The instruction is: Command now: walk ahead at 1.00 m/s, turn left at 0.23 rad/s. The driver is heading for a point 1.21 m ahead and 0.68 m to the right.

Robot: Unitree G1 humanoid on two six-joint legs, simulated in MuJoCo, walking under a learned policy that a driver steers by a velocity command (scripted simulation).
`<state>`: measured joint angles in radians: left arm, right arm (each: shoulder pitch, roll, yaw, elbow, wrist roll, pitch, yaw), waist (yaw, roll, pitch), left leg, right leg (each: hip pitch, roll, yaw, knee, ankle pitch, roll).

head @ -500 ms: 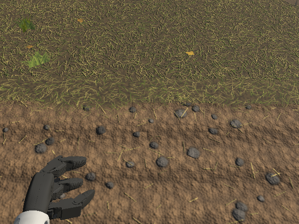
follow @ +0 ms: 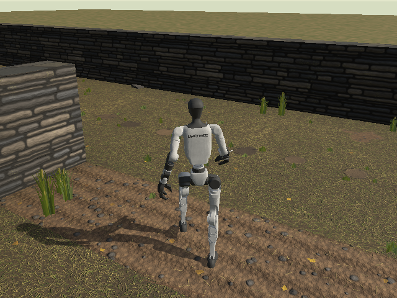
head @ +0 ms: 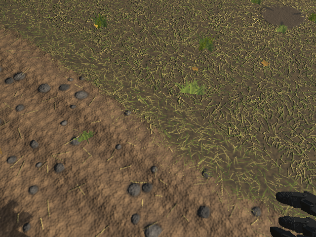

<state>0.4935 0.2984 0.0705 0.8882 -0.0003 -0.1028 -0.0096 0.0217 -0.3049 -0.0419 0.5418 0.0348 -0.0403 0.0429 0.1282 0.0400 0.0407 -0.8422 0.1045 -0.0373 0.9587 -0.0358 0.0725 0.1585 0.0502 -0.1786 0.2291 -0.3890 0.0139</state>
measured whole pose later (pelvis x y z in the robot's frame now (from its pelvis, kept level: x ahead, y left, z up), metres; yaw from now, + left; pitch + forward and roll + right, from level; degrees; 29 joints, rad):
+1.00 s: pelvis +0.90 -0.20 -0.01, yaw -47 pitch +2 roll +1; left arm 0.44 0.28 0.08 0.74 -0.03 -0.04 0.02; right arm -0.07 -0.27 -0.04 0.53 0.04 -0.14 0.01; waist 0.11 0.02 0.02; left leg -0.52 -0.01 -0.13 0.48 -0.03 -0.06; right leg 0.03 0.14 0.34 0.59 -0.56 -0.11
